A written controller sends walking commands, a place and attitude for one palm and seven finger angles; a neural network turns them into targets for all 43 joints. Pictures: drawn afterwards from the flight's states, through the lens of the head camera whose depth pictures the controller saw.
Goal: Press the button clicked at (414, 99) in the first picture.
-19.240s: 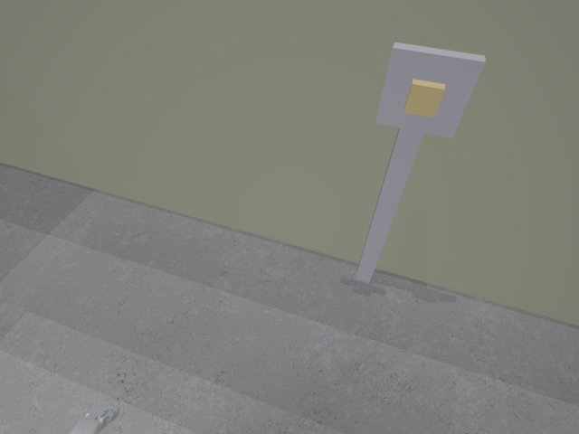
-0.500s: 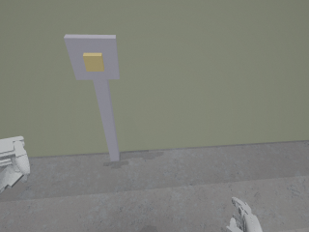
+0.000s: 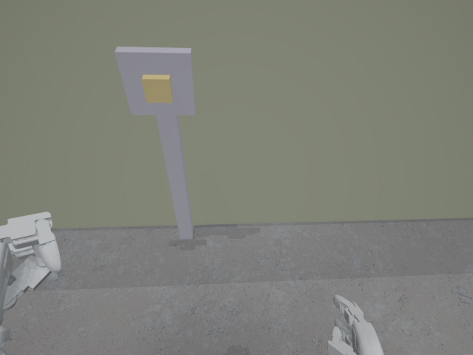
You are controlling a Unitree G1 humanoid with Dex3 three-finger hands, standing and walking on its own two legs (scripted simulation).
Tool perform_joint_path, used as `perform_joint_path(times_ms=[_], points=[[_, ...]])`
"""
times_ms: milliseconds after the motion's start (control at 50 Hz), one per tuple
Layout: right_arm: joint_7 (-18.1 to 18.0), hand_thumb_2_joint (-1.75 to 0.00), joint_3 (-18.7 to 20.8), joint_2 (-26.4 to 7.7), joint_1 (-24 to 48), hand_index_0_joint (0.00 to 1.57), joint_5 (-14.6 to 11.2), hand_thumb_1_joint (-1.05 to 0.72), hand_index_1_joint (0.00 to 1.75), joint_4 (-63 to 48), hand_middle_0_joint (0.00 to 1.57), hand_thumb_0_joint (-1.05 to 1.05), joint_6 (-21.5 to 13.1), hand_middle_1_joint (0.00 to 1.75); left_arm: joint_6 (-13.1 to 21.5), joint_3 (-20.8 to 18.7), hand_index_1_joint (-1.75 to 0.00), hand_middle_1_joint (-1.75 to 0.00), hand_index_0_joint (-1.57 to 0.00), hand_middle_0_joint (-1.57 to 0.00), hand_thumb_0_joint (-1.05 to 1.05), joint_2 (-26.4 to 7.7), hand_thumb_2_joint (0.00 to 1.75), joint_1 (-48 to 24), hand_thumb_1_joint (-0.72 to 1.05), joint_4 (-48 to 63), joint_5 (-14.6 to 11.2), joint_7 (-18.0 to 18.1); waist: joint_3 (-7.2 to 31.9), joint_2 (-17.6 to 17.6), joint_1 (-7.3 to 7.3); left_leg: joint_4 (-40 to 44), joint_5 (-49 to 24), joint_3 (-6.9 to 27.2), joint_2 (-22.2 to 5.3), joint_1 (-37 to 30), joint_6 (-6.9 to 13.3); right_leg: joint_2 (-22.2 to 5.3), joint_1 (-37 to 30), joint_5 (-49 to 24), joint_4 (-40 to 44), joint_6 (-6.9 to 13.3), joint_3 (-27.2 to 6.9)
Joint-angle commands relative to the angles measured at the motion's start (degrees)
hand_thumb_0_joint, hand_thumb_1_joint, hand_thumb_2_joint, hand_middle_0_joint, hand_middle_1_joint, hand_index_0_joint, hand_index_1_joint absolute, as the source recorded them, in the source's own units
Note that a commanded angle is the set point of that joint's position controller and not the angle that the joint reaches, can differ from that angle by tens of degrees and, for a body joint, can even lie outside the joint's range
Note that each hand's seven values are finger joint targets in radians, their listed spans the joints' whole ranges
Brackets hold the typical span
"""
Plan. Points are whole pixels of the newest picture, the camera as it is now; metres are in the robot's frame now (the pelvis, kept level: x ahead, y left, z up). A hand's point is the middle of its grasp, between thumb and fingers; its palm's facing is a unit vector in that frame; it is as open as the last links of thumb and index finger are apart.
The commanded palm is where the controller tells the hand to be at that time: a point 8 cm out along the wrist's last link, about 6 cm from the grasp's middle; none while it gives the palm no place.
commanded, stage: let the arm hang, fingers relaxed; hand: left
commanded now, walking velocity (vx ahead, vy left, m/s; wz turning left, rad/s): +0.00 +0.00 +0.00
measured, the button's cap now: (158, 88) +0.72 +0.24 +0.07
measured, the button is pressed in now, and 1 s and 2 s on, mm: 0 0 0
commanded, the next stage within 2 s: stand and wait in 1.14 s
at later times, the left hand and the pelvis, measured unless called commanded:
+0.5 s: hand out of the picture -0.05 +0.20 -0.18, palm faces +0.06 -0.97 -0.21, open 4.3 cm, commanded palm none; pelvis -0.01 +0.00 +0.00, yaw +2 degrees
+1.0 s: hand out of the picture -0.03 +0.15 -0.17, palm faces +0.05 -0.98 -0.17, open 7.3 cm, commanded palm none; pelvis -0.01 -0.01 +0.00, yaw +1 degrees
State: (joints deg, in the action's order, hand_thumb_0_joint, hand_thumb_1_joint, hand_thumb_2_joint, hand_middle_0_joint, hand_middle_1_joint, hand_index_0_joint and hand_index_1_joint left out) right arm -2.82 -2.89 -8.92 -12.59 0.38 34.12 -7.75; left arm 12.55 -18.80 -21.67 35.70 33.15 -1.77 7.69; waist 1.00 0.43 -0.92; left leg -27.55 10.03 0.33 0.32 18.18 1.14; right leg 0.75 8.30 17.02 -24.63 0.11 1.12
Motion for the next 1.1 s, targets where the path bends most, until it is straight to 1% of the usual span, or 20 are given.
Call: perform_joint_path(times_ms=[0, 20, 40, 60, 80, 140, 180, 220, 260, 280, 320, 400, 420, 440, 500, 620, 700, 860, 940, 1080], points=[[-0.75, -0.90, 4.58, -8.72, 5.77, 0.20, -0.26, -0.90, 0.30, -7.95, 0.20, 0.00, -0.73, 0.30, 2.75, -8.52, -1.50, -1.50, -1.30, -1.30, 0.00, -8.30, 0.90, 2.05, 0.90, 8.71, -1.20, 1.50, 4.65, 0.55, 0.33, 0.08, -3.87, 2.93, -2.84, -5.61, 0.00, -5.98, 3.04, -11.29, 6.50, 2.09, -6.07], [3.99, -0.90, 8.05, -18.61, 6.23, 0.20, -0.35, -0.90, 0.30, 6.74, 0.20, 0.00, -2.58, 0.30, -6.86, 12.67, -1.50, -1.50, -1.30, -1.30, 0.00, -2.23, 0.90, -7.06, 0.90, -37.93, 5.20, -6.36, 1.52, -1.16, -1.20, -10.68, -15.14, 4.15, -4.55, -1.33, 0.41, -9.97, 9.20, -23.17, -5.03, 2.95, -2.62], [3.61, -0.90, 8.41, -14.26, 1.12, 0.20, -0.33, -0.90, 0.30, 6.90, 0.20, 0.00, -0.07, 0.30, -10.78, 12.41, -1.46, -1.46, -1.26, -1.26, 0.00, 0.85, 0.90, -6.86, 0.90, -38.35, 4.47, -6.86, 6.27, 0.29, -0.97, -9.48, -17.84, 3.95, -4.72, -6.12, 0.02, -8.16, 8.72, -24.01, -5.19, 2.59, -4.94], [3.29, -0.90, 7.75, -13.93, 0.08, 0.20, -0.58, -0.90, 0.30, 5.74, 0.20, 0.00, 1.15, 0.30, -11.83, 12.69, -1.42, -1.42, -1.23, -1.23, 0.00, 1.44, 0.90, -7.09, 0.90, -37.73, 3.98, -6.99, 4.64, -0.29, -0.85, -8.84, -16.89, 4.17, -5.04, -5.61, 0.24, -7.28, 9.32, -18.67, -4.94, 1.91, -3.03], [3.08, -0.90, 6.87, -13.18, 0.65, 0.20, -0.44, -0.90, 0.30, 5.78, 0.20, 0.00, 2.26, 0.30, -12.01, 13.26, -1.38, -1.38, -1.19, -1.19, 0.00, 2.12, 0.90, -8.53, 0.90, -39.82, 3.88, -7.16, 5.09, 1.45, -0.23, -7.91, -13.94, 5.50, -5.66, -3.55, 1.28, -6.56, 9.59, -12.59, -5.39, 1.80, -2.24], [2.64, -0.90, 5.77, -12.70, 2.02, 0.20, 0.58, -0.90, 0.30, 5.54, 0.20, 0.00, 4.69, 0.30, -12.49, 13.71, -1.26, -1.26, -1.08, -1.08, 0.00, 1.26, 0.90, -14.37, 0.90, -49.12, 4.09, -7.28, 1.45, 13.09, 0.14, -6.83, -11.42, 7.63, -4.82, 0.31, 2.56, -5.97, 8.38, -9.87, -4.38, 2.47, -2.62], [2.36, -0.90, 5.61, -12.88, 2.35, 0.20, 1.12, -0.90, 0.30, 6.75, 0.20, 0.00, 5.71, 0.30, -12.72, 13.98, -1.18, -1.18, -1.01, -1.01, 0.00, 0.77, 0.90, -16.78, 0.90, -55.95, 3.82, -7.19, 0.56, 12.51, 0.12, -6.21, -10.89, 6.86, -3.45, -0.34, 2.36, -7.21, 7.62, -10.59, -2.90, 3.37, -3.64], [2.15, -0.90, 5.25, -12.30, 2.54, 0.20, 1.43, -0.90, 0.30, 8.69, 0.20, 0.00, 6.58, 0.30, -13.06, 14.69, -1.10, -1.10, -0.93, -0.93, 0.00, 0.83, 0.90, -17.85, 0.90, -62.91, 3.37, -6.81, -0.45, 4.94, 0.25, -3.65, -10.94, 7.19, -3.39, -1.71, 2.20, -6.79, 6.97, -8.58, -2.23, 3.23, -4.09], [2.09, -0.90, 4.53, -11.07, 1.94, 0.20, 1.50, -0.90, 0.30, 10.87, 0.20, 0.00, 7.13, 0.30, -13.35, 15.50, -1.02, -1.02, -0.86, -0.86, 0.00, 1.48, 0.90, -16.76, 0.90, -69.45, 2.97, -6.49, -0.86, -6.35, 1.00, 0.22, -8.69, 8.67, -3.98, -0.93, 2.37, -5.45, 4.64, -3.77, -1.99, 2.50, -3.39], [2.00, -0.90, 4.20, -10.61, 1.77, 0.20, 1.36, -0.90, 0.30, 12.11, 0.20, 0.00, 7.33, 0.30, -13.34, 15.81, -0.98, -0.98, -0.82, -0.82, 0.00, 1.38, 0.90, -16.07, 0.90, -72.71, 2.79, -6.44, -1.57, -9.82, 1.30, 1.77, -6.18, 8.97, -3.94, -0.33, 2.31, -5.08, 3.55, -1.99, -1.13, 2.52, -3.35], [1.68, -0.90, 4.01, -9.92, 0.70, 0.20, 1.10, -0.90, 0.30, 14.14, 0.20, 0.00, 7.62, 0.30, -13.15, 16.19, -0.90, -0.90, -0.75, -0.75, 0.00, 1.65, 0.90, -14.92, 0.90, -78.19, 2.53, -6.50, -1.46, -12.28, 1.38, 3.48, -2.17, 9.10, -3.79, -0.62, 2.02, -4.86, 2.32, -0.61, 0.52, 2.91, -3.46], [1.09, -0.90, 4.28, -9.19, -2.32, 0.20, 0.90, -0.90, 0.30, 17.57, 0.20, 0.00, 8.16, 0.30, -13.00, 16.34, -0.74, -0.74, -0.60, -0.60, 0.00, 3.21, 0.90, -13.25, 0.90, -86.07, 2.41, -6.59, -0.09, -12.75, 1.32, 5.95, 2.56, 9.98, -4.74, -2.92, 2.17, -4.57, 0.90, 0.01, 2.62, 3.30, -2.40], [1.02, -0.90, 4.34, -8.96, -3.00, 0.20, 0.81, -0.90, 0.30, 18.40, 0.20, 0.00, 8.26, 0.30, -12.95, 16.59, -0.70, -0.70, -0.57, -0.57, 0.00, 3.38, 0.90, -13.02, 0.90, -87.59, 2.35, -6.64, -0.48, -11.09, 1.26, 6.48, 3.39, 10.21, -4.73, -3.19, 2.15, -4.56, 1.11, 0.12, 3.08, 3.33, -2.28], [0.90, -0.90, 4.56, -9.46, -3.69, 0.20, 0.59, -0.90, 0.30, 18.85, 0.20, 0.00, 8.31, 0.30, -12.83, 16.70, -0.66, -0.66, -0.53, -0.53, 0.00, 3.39, 0.90, -12.96, 0.90, -88.64, 2.42, -6.64, -0.73, -7.08, 1.13, 6.26, 2.32, 10.33, -5.10, -4.04, 2.27, -4.37, 1.34, -0.37, 3.83, 3.32, -2.41], [0.80, -0.90, 4.73, -9.18, -5.49, 0.20, 0.51, -0.90, 0.30, 21.38, 0.20, 0.00, 8.54, 0.30, -12.76, 17.40, -0.54, -0.54, -0.42, -0.42, 0.00, 4.48, 0.90, -13.02, 0.90, -92.03, 2.30, -6.50, -3.37, -2.44, 0.56, 7.00, 4.04, 9.58, -5.03, -4.98, 2.05, -4.84, 3.62, 1.45, 5.45, 3.36, -2.46], [0.80, -0.90, 4.69, -7.82, -7.39, 0.20, 0.53, -0.90, 0.30, 25.06, 0.20, 0.00, 8.75, 0.30, -12.63, 17.82, -0.30, -0.30, -0.20, -0.20, 0.00, 5.53, 0.90, -11.75, 0.90, -96.23, 2.26, -5.95, -6.65, 0.91, 0.38, 8.39, 5.87, 8.77, -4.74, -5.26, 1.92, -4.92, 5.84, 3.61, 6.29, 3.38, -2.60], [0.84, -0.90, 4.49, -6.25, -7.99, 0.20, 0.58, -0.90, 0.30, 26.89, 0.20, 0.00, 8.83, 0.30, -12.62, 17.91, -0.30, -0.30, -0.20, -0.20, 0.00, 6.40, 0.90, -11.42, 0.90, -97.53, 2.26, -5.67, -8.55, 2.17, 0.38, 8.30, 5.06, 7.73, -4.41, -5.23, 1.78, -5.06, 7.23, 4.46, 6.50, 3.32, -2.94], [0.71, -0.90, 4.17, -3.81, -8.55, 0.20, 0.63, -0.90, 0.30, 28.60, 0.20, 0.00, 8.51, 0.30, -12.33, 17.73, -0.30, -0.30, -0.20, -0.20, 0.00, 7.77, 0.90, -11.34, 0.90, -98.39, 2.15, -5.34, -7.88, -0.96, 0.58, 7.02, 0.61, 6.12, -4.04, -5.87, 1.47, -5.54, 6.42, 1.92, 6.40, 3.31, -3.33], [0.55, -0.90, 4.08, -3.35, -8.74, 0.20, 0.51, -0.90, 0.30, 29.03, 0.20, 0.00, 8.41, 0.30, -12.10, 17.63, -0.30, -0.30, -0.20, -0.20, 0.00, 8.13, 0.90, -11.73, 0.90, -98.47, 2.12, -5.19, -8.24, -0.23, 0.65, 5.92, -2.15, 5.43, -4.05, -5.97, 1.16, -5.53, 5.87, 0.19, 6.81, 3.24, -3.53], [0.25, -0.90, 4.00, -2.47, -9.34, 0.20, 0.68, -0.90, 0.30, 29.59, 0.20, 0.00, 8.15, 0.30, -11.95, 17.30, -0.30, -0.30, -0.20, -0.20, 0.00, 9.09, 0.90, -12.61, 0.90, -98.30, 1.95, -5.09, -7.77, -1.81, 0.57, 5.05, -5.49, 5.04, -4.16, -6.08, 0.92, -5.77, 4.04, -3.10, 6.75, 3.39, -3.29]])
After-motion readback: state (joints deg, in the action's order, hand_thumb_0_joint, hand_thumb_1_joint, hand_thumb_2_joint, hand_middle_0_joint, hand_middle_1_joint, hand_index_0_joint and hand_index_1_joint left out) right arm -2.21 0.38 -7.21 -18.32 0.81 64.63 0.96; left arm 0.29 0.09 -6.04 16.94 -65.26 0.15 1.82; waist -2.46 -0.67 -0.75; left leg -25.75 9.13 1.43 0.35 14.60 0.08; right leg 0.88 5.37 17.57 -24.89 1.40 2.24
